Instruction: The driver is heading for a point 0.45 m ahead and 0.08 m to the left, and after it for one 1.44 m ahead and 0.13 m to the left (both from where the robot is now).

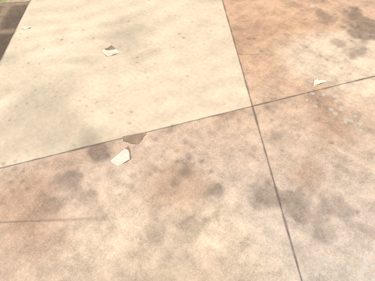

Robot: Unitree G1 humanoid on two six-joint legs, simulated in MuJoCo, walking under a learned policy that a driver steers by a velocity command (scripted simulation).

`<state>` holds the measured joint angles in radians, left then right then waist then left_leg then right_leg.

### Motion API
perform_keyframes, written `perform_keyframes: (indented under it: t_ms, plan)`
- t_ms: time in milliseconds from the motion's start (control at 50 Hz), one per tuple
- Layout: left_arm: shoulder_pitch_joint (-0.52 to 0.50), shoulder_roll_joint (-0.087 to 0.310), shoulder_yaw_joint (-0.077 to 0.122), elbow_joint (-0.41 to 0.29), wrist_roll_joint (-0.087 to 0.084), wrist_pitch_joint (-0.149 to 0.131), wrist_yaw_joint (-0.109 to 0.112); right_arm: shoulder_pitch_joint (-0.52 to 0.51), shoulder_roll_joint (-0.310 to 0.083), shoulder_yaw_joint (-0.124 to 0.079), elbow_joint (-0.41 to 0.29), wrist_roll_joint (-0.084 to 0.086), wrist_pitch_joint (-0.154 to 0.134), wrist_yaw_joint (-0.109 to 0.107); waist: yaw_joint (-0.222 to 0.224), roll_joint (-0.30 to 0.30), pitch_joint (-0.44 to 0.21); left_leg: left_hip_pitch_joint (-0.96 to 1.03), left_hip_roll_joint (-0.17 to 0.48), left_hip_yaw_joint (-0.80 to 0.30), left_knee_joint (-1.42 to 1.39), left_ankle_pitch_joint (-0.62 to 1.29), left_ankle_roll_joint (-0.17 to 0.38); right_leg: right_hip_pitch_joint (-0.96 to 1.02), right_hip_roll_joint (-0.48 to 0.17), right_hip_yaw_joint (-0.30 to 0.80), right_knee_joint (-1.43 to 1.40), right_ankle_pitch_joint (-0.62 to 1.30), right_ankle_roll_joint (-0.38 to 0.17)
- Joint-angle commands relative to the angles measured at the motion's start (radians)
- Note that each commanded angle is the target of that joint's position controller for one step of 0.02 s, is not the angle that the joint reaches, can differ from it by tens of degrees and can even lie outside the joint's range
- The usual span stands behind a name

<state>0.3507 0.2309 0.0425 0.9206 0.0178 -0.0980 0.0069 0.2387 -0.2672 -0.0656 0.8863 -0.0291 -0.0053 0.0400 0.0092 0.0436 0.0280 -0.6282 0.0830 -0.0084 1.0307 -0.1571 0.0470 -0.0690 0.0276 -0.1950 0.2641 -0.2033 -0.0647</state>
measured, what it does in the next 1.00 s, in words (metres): walks ahead: left foot, then right foot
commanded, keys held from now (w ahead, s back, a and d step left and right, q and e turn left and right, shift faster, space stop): w+q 0.38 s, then e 0.62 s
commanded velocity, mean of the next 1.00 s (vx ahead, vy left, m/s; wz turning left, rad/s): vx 0.30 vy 0.00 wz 0.09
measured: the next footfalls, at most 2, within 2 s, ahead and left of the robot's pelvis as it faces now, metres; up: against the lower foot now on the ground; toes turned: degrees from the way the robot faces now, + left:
left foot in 0.26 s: +0.28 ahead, +0.12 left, +0.00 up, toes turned +14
right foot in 0.76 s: +0.50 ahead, +0.03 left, +0.00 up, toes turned +8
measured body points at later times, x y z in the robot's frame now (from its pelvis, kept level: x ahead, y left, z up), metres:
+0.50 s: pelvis +0.25 +0.07 +0.00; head +0.28 +0.10 +0.44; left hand +0.30 +0.35 -0.13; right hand +0.37 -0.18 -0.13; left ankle +0.24 +0.11 -0.75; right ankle +0.35 -0.08 -0.67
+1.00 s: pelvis +0.38 +0.07 -0.01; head +0.43 +0.06 +0.44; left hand +0.43 +0.36 -0.13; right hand +0.53 -0.17 -0.14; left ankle +0.38 +0.23 -0.68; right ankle +0.46 +0.02 -0.75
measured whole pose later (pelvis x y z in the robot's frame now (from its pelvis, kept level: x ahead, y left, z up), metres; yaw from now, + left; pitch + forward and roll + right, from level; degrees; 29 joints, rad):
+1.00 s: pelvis +0.38 +0.07 -0.01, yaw +3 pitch +0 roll +1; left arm 0.25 0.27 0.07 0.84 0.01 0.02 0.00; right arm 0.13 -0.25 -0.04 0.82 -0.03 0.03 -0.03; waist 0.03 0.02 0.08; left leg -0.51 0.00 -0.06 1.05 -0.40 -0.04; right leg -0.33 0.11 0.05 0.42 -0.10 -0.11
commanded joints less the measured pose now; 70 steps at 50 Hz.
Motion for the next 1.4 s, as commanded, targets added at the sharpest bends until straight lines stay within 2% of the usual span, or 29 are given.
perform_keyframes:
  t_ms: [20, 160, 200, 240, 260, 280, 300, 320, 360, 400, 480, 600, 660, 720, 740, 760, 780, 800, 820, 860, 920, 1080, 1220, 1260, 1280, 1300, 1320, 1360, 1400]
  plan:
    - [-0.008, 0.094, 0.018, -0.039, 0.000, -0.017, 0.003, -0.065, -0.002, 0.006, -0.077, 0.000, -0.005, 0.013, -0.011, -0.107, 0.055, -0.057, 0.018, 0.011, -0.116, 0.116, -0.010, -0.026, -0.262, 0.089, -0.144, 0.257, -0.086]
    - [0.076, 0.140, 0.030, 0.007, 0.004, 0.002, 0.017, -0.235, -0.009, 0.017, -0.158, -0.010, -0.008, 0.030, 0.026, -0.110, 0.076, 0.020, -0.033, 0.129, -0.382, 0.070, 0.059, 0.138, -0.307, -0.024, -0.050, 0.516, -0.062]
    - [0.067, 0.167, 0.037, 0.009, 0.007, 0.015, 0.023, -0.193, -0.026, 0.008, -0.153, -0.013, -0.007, 0.022, -0.002, -0.136, 0.034, 0.112, -0.095, 0.169, -0.401, -0.040, 0.099, 0.183, -0.311, -0.057, 0.083, 0.817, -0.049]
    - [0.058, 0.196, 0.045, 0.005, 0.007, 0.037, 0.023, -0.013, -0.062, -0.016, -0.105, -0.015, -0.017, 0.009, -0.079, -0.132, -0.078, 0.327, -0.171, 0.175, -0.464, -0.103, 0.150, 0.158, -0.305, -0.076, 0.389, 0.910, -0.038]
    - [0.042, 0.191, 0.043, -0.013, 0.005, 0.041, 0.019, 0.151, -0.116, -0.042, -0.054, -0.026, -0.025, -0.005, -0.157, -0.067, -0.170, 0.573, -0.136, 0.079, -0.540, -0.098, 0.194, -0.003, -0.282, -0.087, 0.656, 0.704, -0.004]
    - [0.084, 0.071, 0.016, -0.084, -0.011, 0.033, 0.002, 0.184, -0.248, -0.076, -0.058, -0.030, -0.023, -0.020, -0.112, 0.162, -0.276, 0.914, 0.182, -0.403, -0.567, -0.133, 0.331, -0.435, -0.140, -0.074, 1.031, -0.064, 0.057]
    - [-0.027, 0.136, 0.031, -0.131, -0.002, 0.020, -0.007, 0.196, -0.271, -0.080, -0.079, 0.007, -0.009, -0.024, -0.136, 0.099, -0.333, 0.959, 0.274, -0.765, -0.741, -0.106, 0.393, -0.625, -0.008, 0.144, 1.197, -0.339, 0.082]
    - [-0.121, 0.136, 0.028, -0.158, -0.003, 0.010, -0.012, 0.153, -0.250, -0.075, -0.066, 0.013, -0.002, -0.034, -0.125, 0.014, -0.178, 0.870, 0.246, -0.577, -0.755, -0.042, 0.357, -0.722, -0.081, 0.213, 1.178, -0.237, 0.068]
    - [-0.091, 0.120, 0.023, -0.137, -0.002, 0.001, -0.009, 0.052, -0.149, -0.048, -0.068, 0.022, -0.012, -0.041, -0.034, -0.062, -0.027, 0.609, 0.149, -0.371, -0.778, 0.157, 0.269, -0.613, -0.149, 0.215, 0.988, -0.126, 0.064]
    - [-0.027, 0.108, 0.021, -0.114, 0.025, 0.041, -0.011, -0.005, -0.099, -0.028, -0.080, 0.028, -0.032, -0.042, 0.026, -0.048, -0.028, 0.496, 0.088, -0.246, -0.792, 0.353, 0.236, -0.487, -0.161, 0.212, 0.909, -0.112, 0.085]
    - [-0.011, 0.070, 0.013, -0.094, 0.016, 0.072, -0.018, 0.056, -0.101, -0.016, -0.041, 0.020, -0.066, -0.034, 0.037, -0.018, -0.039, 0.470, 0.053, -0.081, -0.780, 0.785, 0.183, -0.438, -0.133, 0.164, 0.779, -0.020, 0.092]
    - [-0.155, 0.061, -0.001, -0.113, -0.007, 0.074, -0.017, 0.081, -0.083, 0.007, -0.006, 0.009, -0.061, -0.052, -0.030, 0.031, -0.021, 0.571, 0.054, 0.041, -0.783, 0.789, 0.095, -0.424, -0.087, 0.154, 0.490, 0.169, 0.049]
    - [-0.165, 0.080, 0.003, -0.117, 0.004, 0.070, -0.014, 0.077, -0.094, 0.007, 0.007, 0.009, -0.051, -0.072, -0.035, 0.035, -0.014, 0.647, 0.091, 0.055, -0.720, 0.816, 0.097, -0.411, -0.053, 0.142, 0.414, 0.122, 0.024]
    - [-0.078, 0.101, 0.016, -0.098, 0.014, 0.062, -0.011, 0.052, -0.120, -0.004, 0.007, 0.016, -0.035, -0.091, -0.002, 0.039, -0.031, 0.692, 0.114, 0.048, -0.542, 0.942, 0.100, -0.342, 0.001, 0.114, 0.336, -0.013, -0.022]
    - [-0.008, 0.105, 0.022, -0.079, 0.014, 0.056, -0.009, 0.036, -0.128, -0.008, 0.003, 0.017, -0.030, -0.095, 0.034, 0.021, -0.054, 0.685, 0.100, 0.058, -0.420, 0.907, 0.086, -0.275, 0.014, 0.119, 0.257, 0.022, -0.043]
    - [0.078, 0.134, 0.033, -0.064, 0.016, 0.046, -0.005, 0.016, -0.145, -0.014, -0.012, 0.020, -0.028, -0.096, 0.087, -0.032, -0.097, 0.598, 0.049, 0.095, -0.222, 0.728, 0.049, -0.137, -0.036, 0.199, 0.167, 0.325, -0.081]
    - [0.119, 0.242, 0.060, -0.073, 0.015, 0.043, 0.002, 0.026, -0.109, -0.007, -0.060, 0.022, -0.033, -0.091, 0.074, -0.191, -0.157, 0.363, -0.102, 0.153, 0.106, 0.142, 0.000, 0.046, -0.267, 0.493, 0.201, 0.925, -0.186]
    - [0.104, 0.265, 0.068, -0.070, -0.021, 0.060, 0.001, 0.097, -0.040, 0.006, -0.070, 0.023, -0.019, -0.078, 0.017, -0.309, -0.279, 0.179, -0.235, 0.031, 0.297, -0.463, -0.023, 0.150, -0.414, 0.743, 0.157, 1.158, -0.360]
    - [0.049, 0.230, 0.066, -0.090, -0.043, 0.070, -0.007, 0.101, -0.052, 0.011, -0.044, -0.004, -0.004, -0.074, 0.005, -0.146, -0.240, 0.168, -0.143, -0.061, 0.330, -0.437, -0.029, 0.066, -0.399, 0.672, 0.132, 0.918, -0.353]
    - [-0.078, 0.138, 0.043, -0.121, -0.017, 0.098, -0.003, -0.002, -0.079, 0.001, -0.061, 0.001, 0.007, -0.072, -0.016, -0.035, -0.040, 0.113, -0.092, -0.050, 0.237, -0.332, -0.045, -0.145, -0.274, 0.556, 0.048, 0.488, -0.270]
    - [-0.090, 0.149, 0.047, -0.128, -0.008, 0.106, 0.001, 0.008, -0.062, 0.005, -0.072, -0.008, 0.036, -0.067, -0.028, -0.097, -0.063, 0.165, -0.093, -0.027, 0.121, -0.241, -0.075, -0.200, -0.177, 0.486, 0.021, 0.356, -0.204]
    - [-0.072, 0.200, 0.073, -0.149, 0.000, 0.129, -0.001, -0.087, -0.075, 0.005, -0.121, 0.011, 0.049, -0.080, 0.029, -0.165, -0.077, 0.122, -0.092, -0.052, -0.129, -0.224, -0.106, -0.149, -0.149, 0.615, -0.016, -0.071, -0.158]
    - [-0.123, 0.185, 0.071, -0.160, 0.011, 0.142, -0.009, -0.008, -0.075, 0.013, -0.121, 0.029, 0.022, -0.088, 0.013, -0.187, -0.096, 0.312, -0.130, -0.028, -0.376, -0.262, -0.051, -0.170, -0.149, 0.670, 0.032, 0.062, -0.132]
    - [-0.148, 0.177, 0.065, -0.158, -0.003, 0.150, -0.005, 0.070, -0.065, 0.017, -0.102, 0.026, 0.011, -0.092, -0.032, -0.165, -0.087, 0.454, -0.135, -0.015, -0.628, -0.141, -0.016, -0.228, -0.115, 0.658, 0.076, 0.037, -0.080]
    - [-0.131, 0.146, 0.055, -0.160, -0.010, 0.148, -0.001, 0.057, -0.106, 0.009, -0.107, 0.014, 0.004, -0.098, -0.015, -0.077, -0.062, 0.495, -0.048, -0.122, -0.762, -0.154, 0.010, -0.287, -0.057, 0.610, 0.143, -0.084, -0.027]
    - [-0.089, 0.089, 0.039, -0.172, -0.022, 0.142, 0.000, 0.004, -0.193, -0.003, -0.142, -0.005, 0.003, -0.100, 0.020, 0.138, -0.072, 0.529, 0.200, -0.416, -0.866, -0.200, 0.089, -0.391, 0.081, 0.442, 0.338, -0.234, 0.031]
    - [-0.123, 0.157, 0.056, -0.165, 0.001, 0.137, 0.009, -0.049, -0.208, -0.007, -0.152, -0.011, 0.003, -0.089, 0.004, 0.128, -0.010, 0.362, 0.291, -0.491, -0.860, -0.056, 0.178, -0.395, 0.144, 0.338, 0.509, -0.337, 0.044]
    - [-0.099, 0.158, 0.059, -0.136, 0.002, 0.137, 0.003, -0.094, -0.106, 0.020, -0.145, 0.005, -0.008, -0.078, 0.051, 0.045, 0.008, 0.317, 0.193, -0.336, -0.808, 0.115, 0.174, -0.313, 0.089, 0.365, 0.661, -0.250, 0.053]
    - [-0.074, 0.144, 0.054, -0.107, 0.005, 0.143, -0.002, -0.103, -0.098, 0.025, -0.146, 0.010, -0.013, -0.081, 0.048, 0.098, -0.015, 0.410, 0.108, -0.216, -0.761, 0.280, 0.134, -0.329, 0.092, 0.345, 0.701, -0.209, 0.074]
Velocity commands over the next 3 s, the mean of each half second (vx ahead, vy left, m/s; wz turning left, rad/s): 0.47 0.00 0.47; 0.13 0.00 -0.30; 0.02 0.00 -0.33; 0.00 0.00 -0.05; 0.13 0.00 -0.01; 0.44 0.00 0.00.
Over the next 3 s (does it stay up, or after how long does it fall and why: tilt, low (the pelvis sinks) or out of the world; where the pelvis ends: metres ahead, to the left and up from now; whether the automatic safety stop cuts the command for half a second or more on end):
stays up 0.67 0.09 -0.03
